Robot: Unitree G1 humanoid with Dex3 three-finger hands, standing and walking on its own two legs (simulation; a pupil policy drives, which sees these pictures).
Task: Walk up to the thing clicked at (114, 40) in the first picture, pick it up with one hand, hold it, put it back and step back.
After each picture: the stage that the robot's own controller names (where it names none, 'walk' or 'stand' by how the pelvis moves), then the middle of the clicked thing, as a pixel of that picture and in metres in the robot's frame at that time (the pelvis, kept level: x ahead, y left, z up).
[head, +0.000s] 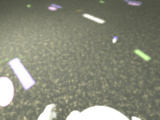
stand; (114, 39) +1.83 -0.56 -0.72
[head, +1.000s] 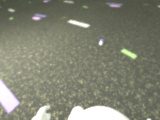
walk; (101, 42) +1.77 -0.11 -0.70
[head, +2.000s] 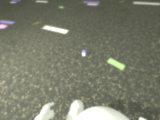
walk; (83, 53) +1.25 +0.22 -0.72
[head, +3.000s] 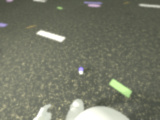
walk; (81, 70) +0.78 +0.22 -0.72
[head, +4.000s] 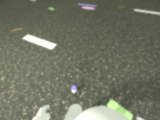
walk; (74, 89) +0.44 +0.22 -0.70
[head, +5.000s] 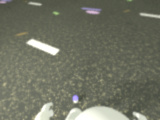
stand; (75, 99) +0.33 +0.19 -0.71
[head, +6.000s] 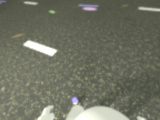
stand; (75, 100) +0.28 +0.22 -0.72
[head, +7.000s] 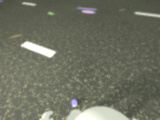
stand; (74, 103) +0.28 +0.20 -0.72
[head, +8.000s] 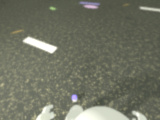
stand; (74, 98) +0.30 +0.21 -0.71
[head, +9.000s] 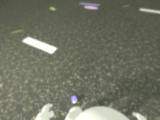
stand; (74, 99) +0.29 +0.20 -0.72
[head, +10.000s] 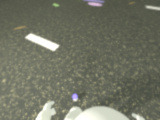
stand; (75, 97) +0.29 +0.19 -0.71
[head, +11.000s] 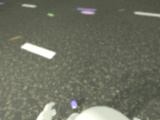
stand; (74, 104) +0.27 +0.21 -0.72
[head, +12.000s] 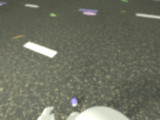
stand; (74, 102) +0.30 +0.21 -0.73
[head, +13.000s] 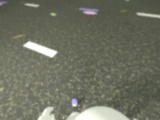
stand; (74, 102) +0.29 +0.20 -0.73
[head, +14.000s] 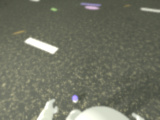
go down; (75, 98) +0.30 +0.20 -0.72
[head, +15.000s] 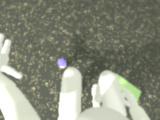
go down; (62, 63) +0.38 +0.24 -0.30
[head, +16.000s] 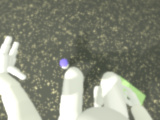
close in; (64, 64) +0.38 +0.24 -0.29
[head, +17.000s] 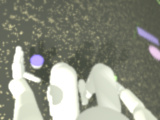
close in; (37, 62) +0.35 +0.28 -0.21
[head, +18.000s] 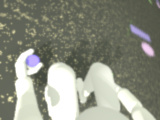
close; (32, 62) +0.35 +0.28 -0.21
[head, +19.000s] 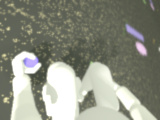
lift; (30, 62) +0.34 +0.28 -0.22
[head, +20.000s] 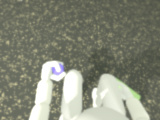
lift; (58, 71) +0.29 +0.25 -0.07
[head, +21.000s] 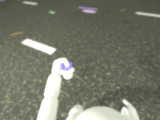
lift; (67, 70) +0.34 +0.18 +0.06
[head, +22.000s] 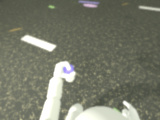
hold; (69, 73) +0.33 +0.17 +0.01
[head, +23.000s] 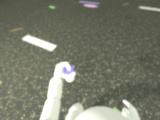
hold; (69, 73) +0.32 +0.17 +0.01
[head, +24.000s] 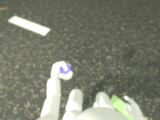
crouch; (66, 72) +0.34 +0.19 -0.05
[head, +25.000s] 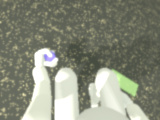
lower; (51, 59) +0.39 +0.26 -0.14
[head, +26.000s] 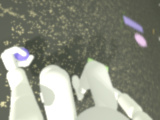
lower; (22, 57) +0.40 +0.29 -0.22
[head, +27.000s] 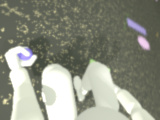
lower; (26, 57) +0.38 +0.29 -0.22
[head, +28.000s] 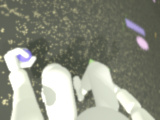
lower; (25, 58) +0.38 +0.30 -0.22
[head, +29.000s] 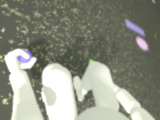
lower; (25, 59) +0.37 +0.30 -0.22
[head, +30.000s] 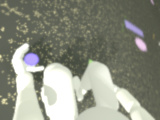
open; (30, 62) +0.36 +0.27 -0.22
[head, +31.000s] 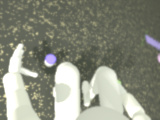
stand; (49, 60) +0.36 +0.25 -0.24
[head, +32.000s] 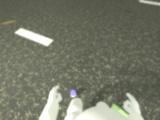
stand; (73, 93) +0.32 +0.18 -0.62
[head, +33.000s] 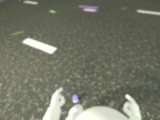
stand; (75, 98) +0.33 +0.18 -0.66
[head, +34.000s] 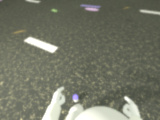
stand; (75, 98) +0.33 +0.19 -0.67
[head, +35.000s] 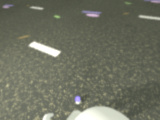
stand; (77, 100) +0.35 +0.17 -0.72
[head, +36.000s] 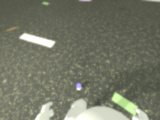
walk; (78, 86) +0.42 +0.17 -0.70
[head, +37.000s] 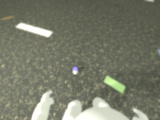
walk; (75, 70) +0.66 +0.20 -0.70
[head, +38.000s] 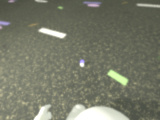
stand; (82, 63) +0.95 +0.23 -0.70
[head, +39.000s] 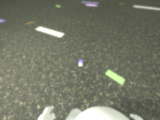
stand; (80, 63) +0.96 +0.21 -0.72
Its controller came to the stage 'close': yes
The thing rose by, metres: 0.72
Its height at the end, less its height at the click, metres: +0.00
